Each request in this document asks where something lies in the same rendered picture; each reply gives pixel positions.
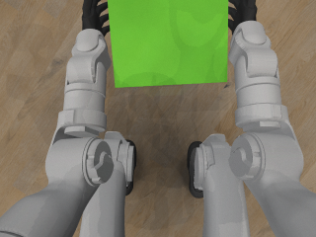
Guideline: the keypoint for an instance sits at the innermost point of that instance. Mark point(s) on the robot right forearm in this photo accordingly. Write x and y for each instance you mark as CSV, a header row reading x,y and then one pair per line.
x,y
257,84

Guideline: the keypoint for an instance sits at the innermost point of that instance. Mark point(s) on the right robot hand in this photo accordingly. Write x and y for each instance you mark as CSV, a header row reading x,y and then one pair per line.
x,y
246,10

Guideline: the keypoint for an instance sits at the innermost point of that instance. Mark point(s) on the left robot hand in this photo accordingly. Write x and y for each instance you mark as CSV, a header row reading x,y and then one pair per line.
x,y
91,18

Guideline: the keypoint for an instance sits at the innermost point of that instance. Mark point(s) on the carton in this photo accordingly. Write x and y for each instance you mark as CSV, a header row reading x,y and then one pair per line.
x,y
168,42

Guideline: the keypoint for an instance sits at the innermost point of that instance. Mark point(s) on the robot left forearm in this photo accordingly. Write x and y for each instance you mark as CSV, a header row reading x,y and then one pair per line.
x,y
85,89

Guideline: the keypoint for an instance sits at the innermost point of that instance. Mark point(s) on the robot right upper arm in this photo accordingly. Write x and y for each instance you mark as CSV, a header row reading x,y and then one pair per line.
x,y
270,165

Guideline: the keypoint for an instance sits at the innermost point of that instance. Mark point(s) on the robot left upper arm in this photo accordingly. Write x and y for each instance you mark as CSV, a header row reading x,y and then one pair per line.
x,y
75,168

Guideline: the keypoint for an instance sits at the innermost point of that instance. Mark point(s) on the robot right thigh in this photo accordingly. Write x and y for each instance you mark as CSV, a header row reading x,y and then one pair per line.
x,y
225,212

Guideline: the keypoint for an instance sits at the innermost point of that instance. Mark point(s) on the robot right shin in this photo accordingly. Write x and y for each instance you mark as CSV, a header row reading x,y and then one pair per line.
x,y
217,137

